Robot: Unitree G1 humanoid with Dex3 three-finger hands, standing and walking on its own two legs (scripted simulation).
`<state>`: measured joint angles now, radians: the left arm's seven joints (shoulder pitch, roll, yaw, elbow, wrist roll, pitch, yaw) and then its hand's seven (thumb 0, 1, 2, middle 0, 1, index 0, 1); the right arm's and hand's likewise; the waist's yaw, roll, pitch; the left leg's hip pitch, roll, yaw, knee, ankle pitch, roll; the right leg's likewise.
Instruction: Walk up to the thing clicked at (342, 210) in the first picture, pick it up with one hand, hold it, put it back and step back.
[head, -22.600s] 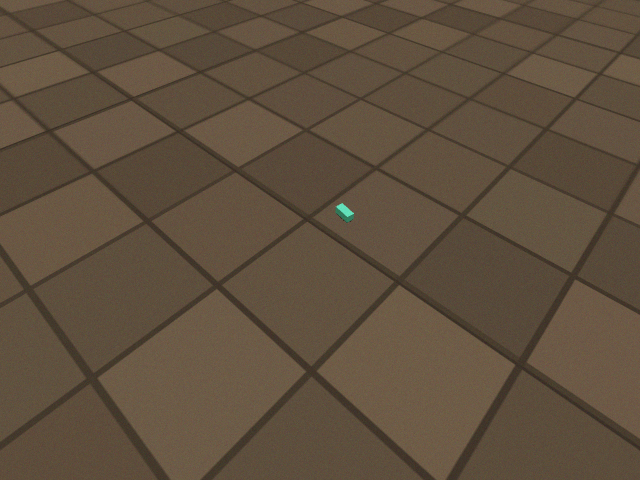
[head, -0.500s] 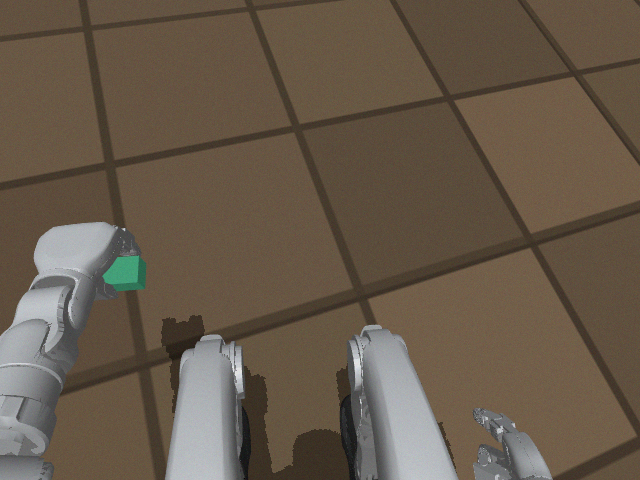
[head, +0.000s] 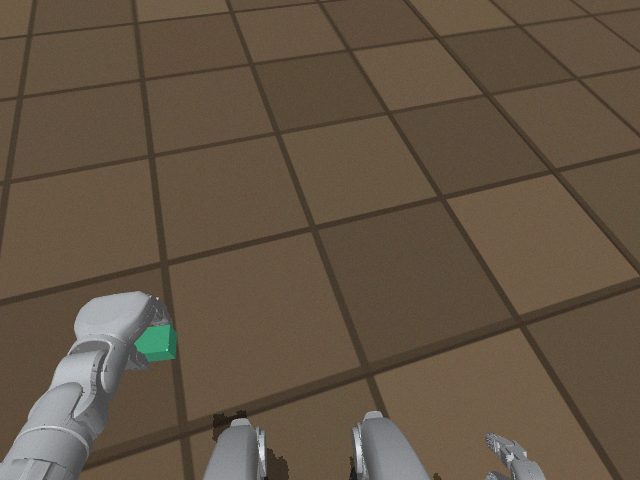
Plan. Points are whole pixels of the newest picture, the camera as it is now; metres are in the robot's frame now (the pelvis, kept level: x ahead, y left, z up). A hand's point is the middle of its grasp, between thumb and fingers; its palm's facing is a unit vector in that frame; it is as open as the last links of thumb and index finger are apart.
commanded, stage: lift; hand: left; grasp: from above
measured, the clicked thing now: (143, 345) +0.34 +0.24 -0.11
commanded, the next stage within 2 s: hold in 0.46 s
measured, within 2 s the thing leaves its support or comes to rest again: neither
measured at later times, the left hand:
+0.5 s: hand (121, 304) +0.35 +0.23 +0.01, palm faces -0.46 -0.08 -0.88, open 6.8 cm
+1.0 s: hand (108, 281) +0.36 +0.23 +0.05, palm faces -0.45 -0.06 -0.89, open 6.8 cm
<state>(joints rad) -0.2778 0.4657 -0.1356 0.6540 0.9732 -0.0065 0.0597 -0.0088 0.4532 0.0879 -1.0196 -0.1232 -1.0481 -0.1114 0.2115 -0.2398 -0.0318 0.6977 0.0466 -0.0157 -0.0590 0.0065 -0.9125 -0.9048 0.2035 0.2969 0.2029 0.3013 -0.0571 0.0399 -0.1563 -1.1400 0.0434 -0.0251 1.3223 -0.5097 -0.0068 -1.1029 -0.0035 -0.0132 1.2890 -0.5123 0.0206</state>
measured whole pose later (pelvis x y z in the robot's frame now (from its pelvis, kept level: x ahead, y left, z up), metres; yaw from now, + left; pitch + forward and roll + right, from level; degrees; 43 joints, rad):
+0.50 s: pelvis +0.04 +0.00 +0.08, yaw +0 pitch +11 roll -1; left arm -0.29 0.39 -0.18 0.77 0.98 0.03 0.10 -0.01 0.43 0.13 -1.02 -0.13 -1.05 -0.12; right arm 0.26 -0.24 -0.05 0.73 0.04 -0.01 -0.05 0.01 -0.90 -0.90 0.20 0.30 0.20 0.30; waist -0.05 0.03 -0.09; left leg -0.67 0.04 0.02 0.87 -0.39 -0.01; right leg -0.65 -0.01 0.01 0.85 -0.39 0.02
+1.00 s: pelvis +0.05 +0.00 +0.11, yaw -1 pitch +6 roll +0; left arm -0.27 0.40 -0.19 0.72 1.00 0.01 0.03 -0.01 0.42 0.13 -1.05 -0.10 -1.07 -0.09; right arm 0.24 -0.25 -0.05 0.71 0.05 0.03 -0.04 0.01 -0.90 -0.90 0.20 0.30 0.20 0.30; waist -0.02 0.04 -0.07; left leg -0.46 0.03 0.04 0.68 -0.33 0.00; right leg -0.45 -0.02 0.03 0.67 -0.33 0.03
